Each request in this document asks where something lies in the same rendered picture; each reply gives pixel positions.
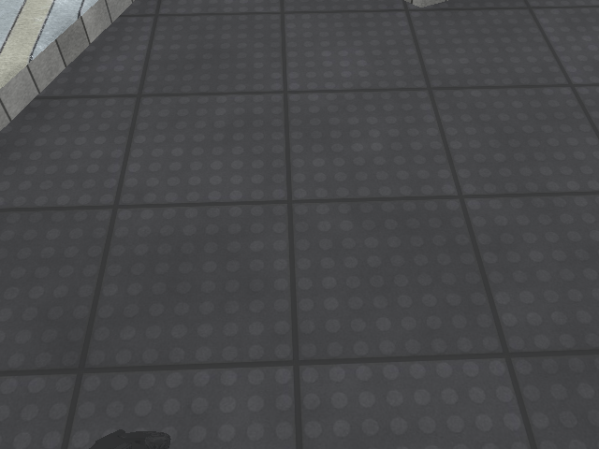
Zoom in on robot left hand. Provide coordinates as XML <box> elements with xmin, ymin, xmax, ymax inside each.
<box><xmin>89</xmin><ymin>429</ymin><xmax>171</xmax><ymax>449</ymax></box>

